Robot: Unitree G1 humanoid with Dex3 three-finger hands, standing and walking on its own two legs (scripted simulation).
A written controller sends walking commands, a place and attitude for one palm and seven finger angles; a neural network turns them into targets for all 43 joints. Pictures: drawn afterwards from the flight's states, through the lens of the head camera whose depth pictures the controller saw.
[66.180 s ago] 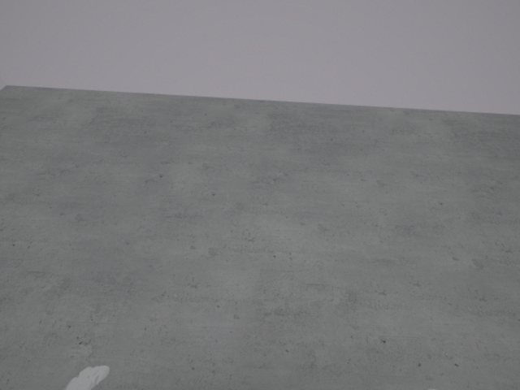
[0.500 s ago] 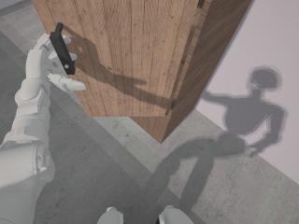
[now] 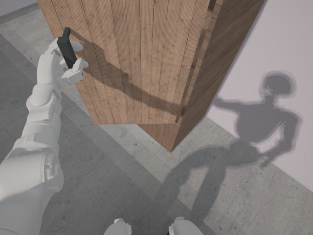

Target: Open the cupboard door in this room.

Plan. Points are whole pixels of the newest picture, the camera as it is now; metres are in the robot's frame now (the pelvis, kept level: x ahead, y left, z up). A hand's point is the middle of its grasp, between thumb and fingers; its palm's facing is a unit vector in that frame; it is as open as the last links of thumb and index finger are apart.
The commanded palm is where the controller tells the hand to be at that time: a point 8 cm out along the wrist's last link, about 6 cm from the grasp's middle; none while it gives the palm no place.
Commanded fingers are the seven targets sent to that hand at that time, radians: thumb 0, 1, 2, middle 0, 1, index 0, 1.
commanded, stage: close the thumb around the handle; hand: left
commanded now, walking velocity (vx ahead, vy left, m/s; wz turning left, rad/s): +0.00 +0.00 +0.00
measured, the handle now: (72, 55) +0.56 +0.18 +0.11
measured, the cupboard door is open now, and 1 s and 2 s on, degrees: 45 79 88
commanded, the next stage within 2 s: pull the door open along its arc in 0.08 s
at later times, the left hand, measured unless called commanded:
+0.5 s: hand (78, 79) +0.47 +0.16 +0.10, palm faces -0.03 -1.00 +0.00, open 5.8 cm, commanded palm +0.42 +0.21 +0.10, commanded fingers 0.00 0.90 0.90 -0.40 -1.35 -0.40 -1.35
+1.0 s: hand (111, 133) +0.32 +0.08 +0.11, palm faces +0.29 -0.96 +0.06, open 6.3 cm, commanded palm +0.26 +0.15 +0.10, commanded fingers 0.00 0.90 0.90 -0.40 -1.35 -0.40 -1.35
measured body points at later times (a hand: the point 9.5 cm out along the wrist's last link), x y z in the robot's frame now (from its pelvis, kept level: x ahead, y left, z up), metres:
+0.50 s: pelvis +0.01 -0.01 +0.01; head +0.08 +0.00 +0.45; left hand +0.47 +0.21 +0.11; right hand +0.02 -0.27 -0.11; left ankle +0.01 +0.10 -0.69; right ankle +0.00 -0.13 -0.69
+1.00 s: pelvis +0.02 -0.03 +0.02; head +0.03 -0.04 +0.47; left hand +0.30 +0.13 +0.11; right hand +0.21 -0.24 -0.06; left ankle +0.01 +0.10 -0.69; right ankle +0.00 -0.13 -0.69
